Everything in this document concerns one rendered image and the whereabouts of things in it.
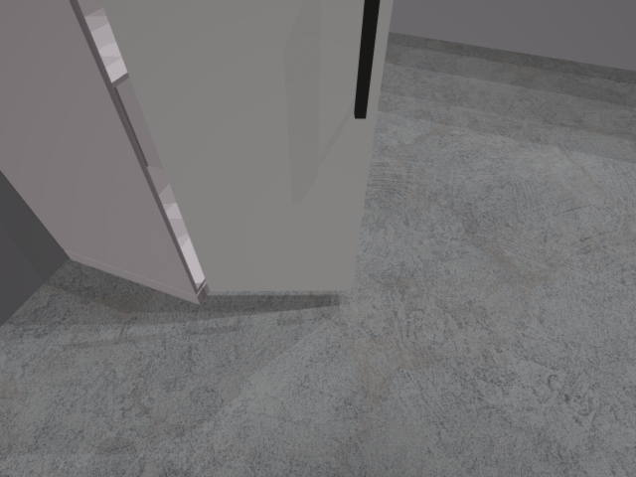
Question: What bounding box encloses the fridge door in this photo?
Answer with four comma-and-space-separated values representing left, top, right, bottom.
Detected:
100, 0, 394, 291

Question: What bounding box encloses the handle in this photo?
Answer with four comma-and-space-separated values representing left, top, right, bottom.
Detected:
354, 0, 380, 119

